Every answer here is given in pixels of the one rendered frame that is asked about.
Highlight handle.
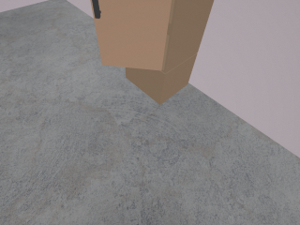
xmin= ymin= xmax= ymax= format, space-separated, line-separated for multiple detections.
xmin=92 ymin=0 xmax=101 ymax=19

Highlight cupboard door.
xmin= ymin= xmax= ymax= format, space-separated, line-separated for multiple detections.
xmin=90 ymin=0 xmax=172 ymax=71

